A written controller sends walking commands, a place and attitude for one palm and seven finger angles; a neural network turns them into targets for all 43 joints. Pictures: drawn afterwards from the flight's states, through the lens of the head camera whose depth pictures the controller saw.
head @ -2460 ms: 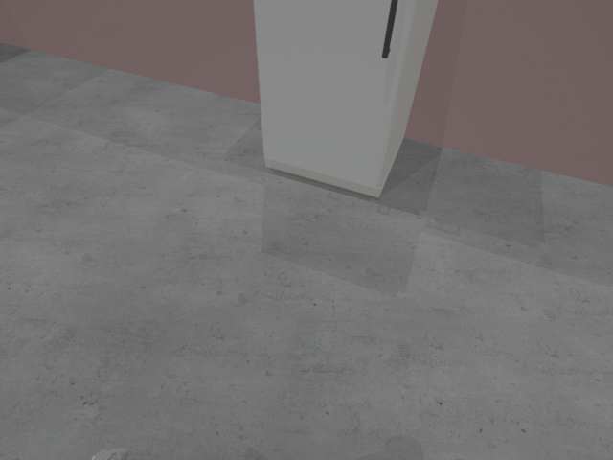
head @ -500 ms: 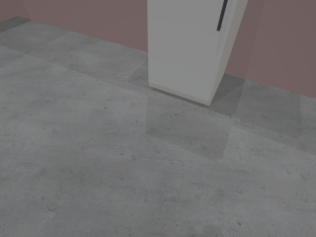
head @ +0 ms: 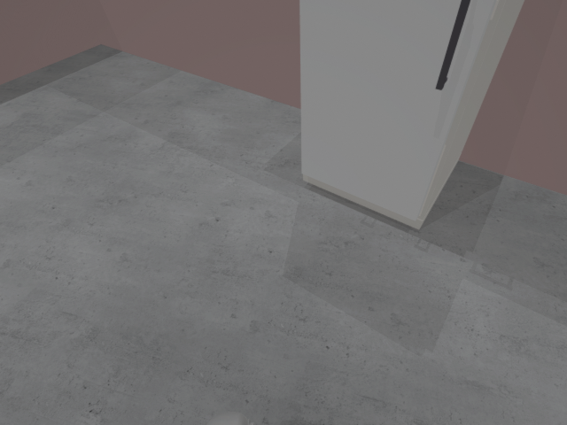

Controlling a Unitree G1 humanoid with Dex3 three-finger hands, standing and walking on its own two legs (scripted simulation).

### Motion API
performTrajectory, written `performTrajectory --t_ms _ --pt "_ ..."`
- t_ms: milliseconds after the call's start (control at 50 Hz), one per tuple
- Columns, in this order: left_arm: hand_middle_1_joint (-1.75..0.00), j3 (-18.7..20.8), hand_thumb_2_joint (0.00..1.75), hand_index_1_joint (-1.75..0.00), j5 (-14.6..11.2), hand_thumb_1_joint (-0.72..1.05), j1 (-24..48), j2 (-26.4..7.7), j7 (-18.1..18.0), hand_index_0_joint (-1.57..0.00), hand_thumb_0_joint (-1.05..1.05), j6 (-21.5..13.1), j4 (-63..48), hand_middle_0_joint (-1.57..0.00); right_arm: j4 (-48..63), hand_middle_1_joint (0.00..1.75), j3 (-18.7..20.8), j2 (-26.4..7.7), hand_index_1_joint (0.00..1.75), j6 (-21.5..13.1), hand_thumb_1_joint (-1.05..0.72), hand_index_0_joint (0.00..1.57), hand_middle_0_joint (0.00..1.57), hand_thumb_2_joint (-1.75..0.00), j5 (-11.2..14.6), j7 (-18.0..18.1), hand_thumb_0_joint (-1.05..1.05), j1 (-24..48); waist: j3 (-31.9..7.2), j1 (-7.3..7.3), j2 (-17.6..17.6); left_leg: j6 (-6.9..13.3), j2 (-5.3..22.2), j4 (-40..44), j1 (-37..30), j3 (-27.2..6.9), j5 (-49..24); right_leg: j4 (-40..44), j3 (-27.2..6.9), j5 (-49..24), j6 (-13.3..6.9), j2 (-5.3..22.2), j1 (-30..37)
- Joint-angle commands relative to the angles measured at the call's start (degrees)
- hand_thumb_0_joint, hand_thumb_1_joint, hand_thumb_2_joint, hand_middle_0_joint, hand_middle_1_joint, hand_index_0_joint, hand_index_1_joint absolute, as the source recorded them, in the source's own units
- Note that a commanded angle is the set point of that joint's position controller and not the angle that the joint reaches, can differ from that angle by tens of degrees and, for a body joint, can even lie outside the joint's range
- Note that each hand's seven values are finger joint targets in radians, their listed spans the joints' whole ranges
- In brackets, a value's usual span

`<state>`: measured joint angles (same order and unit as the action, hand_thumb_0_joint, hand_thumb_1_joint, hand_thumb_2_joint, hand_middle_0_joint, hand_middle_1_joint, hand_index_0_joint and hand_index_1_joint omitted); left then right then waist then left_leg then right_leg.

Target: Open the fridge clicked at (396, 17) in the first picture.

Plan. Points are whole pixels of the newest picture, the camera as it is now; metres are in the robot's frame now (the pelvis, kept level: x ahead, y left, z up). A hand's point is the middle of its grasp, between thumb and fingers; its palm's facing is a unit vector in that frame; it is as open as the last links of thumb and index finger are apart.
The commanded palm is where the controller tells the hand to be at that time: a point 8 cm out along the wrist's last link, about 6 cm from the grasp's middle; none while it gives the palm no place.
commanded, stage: walk to a spot facing it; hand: right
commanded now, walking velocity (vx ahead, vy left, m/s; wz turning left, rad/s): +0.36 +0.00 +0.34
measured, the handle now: (458, 31) +1.05 -0.46 +0.11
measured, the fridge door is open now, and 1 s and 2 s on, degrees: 0 0 0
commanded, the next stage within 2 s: turn to face it in 0.88 s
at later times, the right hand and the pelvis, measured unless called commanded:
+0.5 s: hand (341, 314) +0.37 -0.10 -0.18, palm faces -0.22 +0.97 -0.13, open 7.4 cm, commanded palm none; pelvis +0.23 +0.04 -0.02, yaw +10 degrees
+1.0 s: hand (359, 275) +0.47 -0.15 -0.19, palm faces -0.16 +0.97 -0.16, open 7.4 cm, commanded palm none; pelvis +0.48 +0.03 -0.01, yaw +15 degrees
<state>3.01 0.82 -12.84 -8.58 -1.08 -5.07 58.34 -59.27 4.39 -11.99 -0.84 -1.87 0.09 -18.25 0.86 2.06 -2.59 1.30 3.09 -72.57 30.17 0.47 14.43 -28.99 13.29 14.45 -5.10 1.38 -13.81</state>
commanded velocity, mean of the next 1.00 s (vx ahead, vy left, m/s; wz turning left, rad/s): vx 0.32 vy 0.00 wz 0.22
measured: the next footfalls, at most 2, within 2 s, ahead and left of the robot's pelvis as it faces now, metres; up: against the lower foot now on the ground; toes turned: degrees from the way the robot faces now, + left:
left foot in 0.46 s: +0.30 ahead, +0.12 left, +0.00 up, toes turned +18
right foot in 0.90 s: +0.61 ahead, -0.04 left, +0.00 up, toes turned +2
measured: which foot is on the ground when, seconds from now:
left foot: up 0.00-0.44, down 0.46-0.92, up 0.94-1.00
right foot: down 0.00-0.48, up 0.50-0.88, down 0.90-1.00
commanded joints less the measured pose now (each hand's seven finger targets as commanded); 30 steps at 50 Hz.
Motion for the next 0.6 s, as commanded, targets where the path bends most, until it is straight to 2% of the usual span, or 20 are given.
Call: performTrajectory --t_ms 0,20,80,140,180,220,300,320,360,380,400,420,440,460,480,500,520,540,560,580 --pt "-0.3 0.5 0.9 -0.3 0.1 0.9 -6.9 -4.7 -0.1 -0.2 0.0 -0.8 -0.1 -0.2 1.4 0.3 0.3 0.9 0.3 1.6 -0.9 0.2 0.2 -0.9 -0.4 -1.0 0.0 -4.9 5.6 -0.2 6.1 -1.3 3.4 0.3 6.8 -2.7 -7.7 21.8 -12.3 2.9 2.1 15.4 -2.8" --pt "-0.3 0.4 0.9 -0.3 0.0 0.9 -7.9 -4.6 -0.2 -0.2 0.0 -0.9 0.5 -0.2 1.9 0.3 0.5 0.5 0.3 1.6 -0.9 0.2 0.2 -0.9 -0.3 -1.1 0.0 -3.4 5.6 -0.12 6.4 -1.4 3.5 1.5 8.4 -2.9 -9.1 21.8 -12.1 0.1 3.1 15.2 -0.9" --pt "-0.3 0.4 0.9 -0.3 -0.1 0.9 -11.2 -5.3 -0.5 -0.2 0.0 -1.2 1.6 -0.2 3.6 0.3 0.6 0.0 0.3 1.9 -0.9 0.2 0.2 -0.9 -0.3 -1.4 0.0 1.6 5.5 -1.5 4.4 -2.1 3.8 5.1 13.6 -2.3 -10.0 20.6 -10.4 -7.5 3.0 15.8 6.8" --pt "-0.3 0.1 0.9 -0.3 0.0 0.9 -15.2 -5.2 -0.9 -0.2 0.0 -1.3 3.2 -0.2 5.0 0.3 0.3 0.2 0.3 1.8 -0.9 0.2 0.2 -0.9 -0.2 -1.6 0.0 6.6 6.0 -2.79 4.7 -2.2 3.7 10.7 15.8 -0.4 -9.6 19.6 -8.9 -15.2 3.6 16.1 12.4" --pt "-0.3 -0.2 0.9 -0.3 0.2 0.9 -17.8 -5.1 -1.2 -0.2 0.0 -1.2 4.4 -0.2 5.9 0.3 -0.1 0.6 0.3 1.6 -0.9 0.2 0.2 -0.9 -0.2 -1.8 0.0 10.0 6.3 -3.93 5.8 -1.9 3.3 15.8 15.7 1.8 -8.7 18.5 -7.2 -21.4 3.5 16.0 16.1" --pt "-0.3 -0.4 0.9 -0.3 0.5 0.9 -21.0 -4.7 -1.3 -0.2 0.0 -1.0 5.8 -0.2 6.8 0.3 -0.5 0.9 0.3 1.2 -0.9 0.2 0.2 -0.9 0.0 -1.9 0.0 13.9 6.9 -5.56 6.1 -1.1 2.8 21.0 14.7 4.0 -6.8 17.5 -6.7 -26.4 2.6 16.4 18.9" --pt "-0.3 -0.7 0.9 -0.3 0.9 0.9 -24.1 -4.8 -1.3 -0.2 0.0 -0.3 7.5 -0.2 7.8 0.3 -1.2 2.1 0.3 0.6 -0.9 0.2 0.2 -0.9 0.2 -1.9 0.0 18.4 7.6 -6.68 7.8 1.1 0.4 28.8 10.2 8.2 -2.7 15.3 -2.5 -37.5 1.1 16.5 21.6" --pt "-0.3 -0.6 0.9 -0.3 1.0 0.9 -24.2 -5.1 -1.3 -0.2 0.0 -0.1 7.8 -0.2 7.7 0.3 -1.2 1.8 0.3 0.4 -0.9 0.2 0.2 -0.9 0.2 -1.8 0.0 18.2 7.1 -6.26 8.2 1.8 -0.3 30.7 7.8 9.0 -0.7 13.3 -1.7 -42.2 0.9 16.9 21.7" --pt "-0.3 -0.7 0.9 -0.3 0.8 0.9 -23.7 -5.9 -1.3 -0.2 0.0 0.2 7.9 -0.2 7.0 0.3 -1.2 1.6 0.3 0.0 -0.9 0.2 0.2 -0.9 0.1 -1.6 0.0 14.9 4.9 -4.42 10.0 3.4 -3.8 33.6 1.2 11.9 2.3 7.4 0.9 -57.0 1.1 16.8 22.1" --pt "-0.3 -0.4 0.9 -0.3 0.6 0.9 -22.5 -6.8 -1.2 -0.2 0.0 0.3 7.7 -0.2 5.9 0.3 -1.0 0.9 0.3 -0.4 -0.9 0.2 0.2 -0.9 0.1 -1.4 0.0 11.1 2.4 -2.64 11.5 4.3 -5.1 35.2 -3.6 12.6 3.0 2.5 1.6 -62.7 1.3 16.9 22.1" --pt "-0.3 -0.3 0.9 -0.3 0.4 0.9 -21.4 -7.6 -1.1 -0.2 0.0 0.4 7.2 -0.2 4.3 0.3 -0.6 -0.3 0.3 -0.9 -0.9 0.2 0.2 -0.9 -0.1 -1.2 0.0 5.7 -1.2 -0.12 11.5 5.1 -6.4 38.5 -11.2 13.0 1.4 -4.8 2.5 -63.6 2.1 16.0 20.6" --pt "-0.3 -0.1 0.9 -0.3 0.0 0.9 -19.4 -8.0 -0.7 -0.2 0.0 0.4 6.3 -0.2 1.9 0.3 0.3 -2.6 0.3 -1.6 -0.9 0.2 0.2 -0.9 -0.3 -1.0 0.0 -2.3 -5.8 3.92 9.6 6.5 -4.4 42.8 -26.2 10.2 -5.0 -16.5 3.2 -55.2 3.2 15.4 11.6" --pt "-0.3 -0.3 0.9 -0.3 -1.0 0.9 -19.1 -5.5 0.0 -0.2 0.0 0.2 4.6 -0.2 -0.2 0.3 1.7 -8.3 0.3 -2.2 -0.9 0.2 0.2 -0.9 -0.3 -0.3 0.0 -9.6 -12.4 6.6 0.0 11.9 9.1 44.2 -44.3 -6.6 -9.1 -33.3 4.4 -27.4 5.3 10.6 -6.0" --pt "-0.3 -0.5 0.9 -0.3 -1.2 0.9 -17.2 -3.1 -0.2 -0.2 0.0 -0.2 2.7 -0.2 -1.6 0.3 2.5 -11.8 0.3 -2.3 -0.9 0.2 0.2 -0.9 1.0 0.2 0.0 -13.4 -16.1 5.78 -5.8 19.3 21.9 49.0 -52.6 -30.4 -23.5 -51.4 -0.5 17.5 7.4 1.3 -20.4" --pt "-0.3 0.1 0.9 -0.3 -0.9 0.9 -12.8 -4.0 -0.3 -0.2 0.0 0.0 1.7 -0.2 -0.9 0.3 2.5 -12.1 0.3 -2.0 -0.9 0.2 0.2 -0.9 1.7 0.8 0.0 -10.4 -11.4 5.27 -0.1 19.8 22.1 52.3 -47.6 -27.8 -22.4 -55.3 -9.0 15.7 5.6 3.6 -24.2" --pt "-0.3 0.4 0.9 -0.3 -0.5 0.9 -10.5 -3.7 0.3 -0.2 0.0 0.2 1.5 -0.2 -0.1 0.3 1.7 -9.4 0.3 -2.4 -0.9 0.2 0.2 -0.9 1.6 0.9 0.0 -5.8 -4.9 3.86 0.9 15.9 18.8 53.9 -37.5 -20.3 -21.1 -53.5 -10.6 9.0 5.7 6.7 -23.9" --pt "-0.3 0.5 0.9 -0.3 -0.4 0.9 -9.1 -2.4 0.2 -0.2 0.0 1.0 1.0 -0.2 0.2 0.3 1.0 -6.3 0.3 -2.5 -0.9 0.2 0.2 -0.9 1.6 1.1 0.0 -2.6 0.0 1.1 4.1 13.9 17.5 55.5 -29.4 -17.0 -20.1 -51.0 -11.7 6.6 5.8 8.3 -23.3" --pt "-0.3 0.3 0.9 -0.3 0.2 0.9 -9.4 -1.1 0.2 -0.2 0.0 1.7 1.6 -0.2 0.3 0.3 0.1 -4.0 0.3 -2.9 -0.9 0.2 0.2 -0.9 1.3 1.1 0.0 -0.4 3.6 -1.22 5.2 11.4 15.1 57.3 -22.0 -12.4 -19.3 -47.3 -11.6 4.9 6.1 9.4 -20.7" --pt "-0.3 0.0 0.9 -0.3 0.5 0.9 -10.6 -0.4 0.3 -0.2 0.0 2.4 2.1 -0.2 -0.1 0.3 -0.6 -2.7 0.3 -3.5 -0.9 0.2 0.2 -0.9 1.0 1.1 0.0 0.2 5.2 -2.6 3.8 9.9 13.2 58.4 -17.6 -8.8 -20.7 -44.2 -11.0 4.1 6.3 9.5 -18.4" --pt "-0.3 0.0 0.9 -0.3 0.6 0.9 -12.5 0.2 0.5 -0.2 0.0 2.9 2.4 -0.2 -0.3 0.3 -0.8 -2.3 0.3 -3.9 -0.9 0.2 0.2 -0.9 0.6 1.1 0.0 0.4 4.2 -3.99 2.4 9.6 12.1 58.5 -17.2 -6.3 -22.3 -41.7 -10.4 3.6 6.7 9.2 -17.7"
